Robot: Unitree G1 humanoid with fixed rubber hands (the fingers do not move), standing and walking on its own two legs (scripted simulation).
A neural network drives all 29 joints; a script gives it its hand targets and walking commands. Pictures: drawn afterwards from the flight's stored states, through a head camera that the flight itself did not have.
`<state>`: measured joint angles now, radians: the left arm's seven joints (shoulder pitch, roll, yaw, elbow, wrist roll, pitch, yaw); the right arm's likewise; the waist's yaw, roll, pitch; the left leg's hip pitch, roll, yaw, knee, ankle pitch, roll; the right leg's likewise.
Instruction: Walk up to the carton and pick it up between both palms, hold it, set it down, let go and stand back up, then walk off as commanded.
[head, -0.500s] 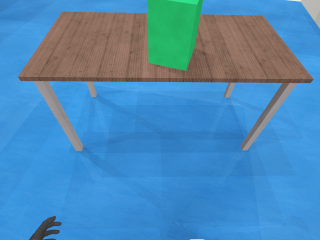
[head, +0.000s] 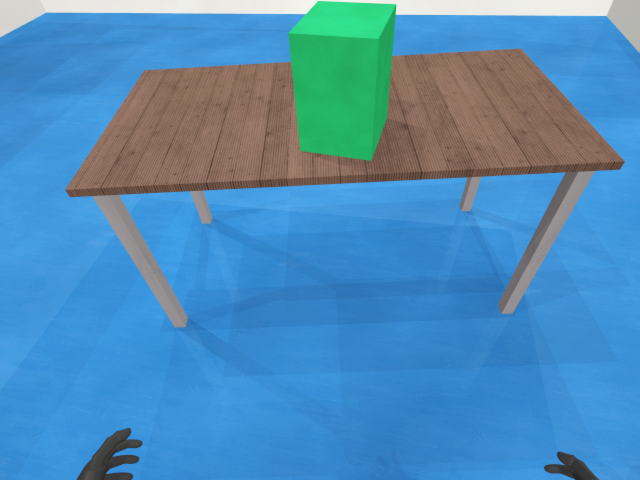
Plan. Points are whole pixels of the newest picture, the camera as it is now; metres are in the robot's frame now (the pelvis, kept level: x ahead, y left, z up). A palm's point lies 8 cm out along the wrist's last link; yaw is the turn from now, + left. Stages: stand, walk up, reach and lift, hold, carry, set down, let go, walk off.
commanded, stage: stand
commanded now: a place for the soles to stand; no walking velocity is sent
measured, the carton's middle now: (345, 82) +0.94 -0.03 +0.05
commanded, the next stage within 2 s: none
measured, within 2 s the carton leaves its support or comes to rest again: neither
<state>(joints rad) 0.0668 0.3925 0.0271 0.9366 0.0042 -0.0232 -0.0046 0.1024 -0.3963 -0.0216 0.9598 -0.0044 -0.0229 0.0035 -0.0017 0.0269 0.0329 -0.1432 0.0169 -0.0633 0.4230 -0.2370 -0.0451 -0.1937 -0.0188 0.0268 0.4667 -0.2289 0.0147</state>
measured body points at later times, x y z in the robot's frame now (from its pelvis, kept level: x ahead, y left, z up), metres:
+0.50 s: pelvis -0.01 +0.00 +0.01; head +0.00 -0.01 +0.45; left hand +0.10 +0.32 -0.11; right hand +0.08 -0.32 -0.12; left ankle +0.00 +0.15 -0.74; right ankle +0.02 -0.13 -0.74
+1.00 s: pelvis +0.01 +0.00 +0.01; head +0.02 -0.01 +0.46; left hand +0.13 +0.32 -0.10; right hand +0.11 -0.33 -0.11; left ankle +0.00 +0.15 -0.74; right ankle +0.02 -0.13 -0.74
